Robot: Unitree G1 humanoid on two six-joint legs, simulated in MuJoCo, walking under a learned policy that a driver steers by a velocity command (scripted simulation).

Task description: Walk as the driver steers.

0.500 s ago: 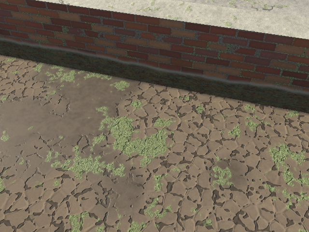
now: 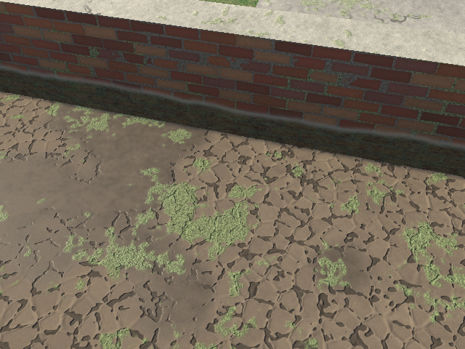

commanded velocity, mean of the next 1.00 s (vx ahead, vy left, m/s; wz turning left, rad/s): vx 0.89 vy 0.00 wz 0.00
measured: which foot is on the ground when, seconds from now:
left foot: down 0.00-1.00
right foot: down 0.00-1.00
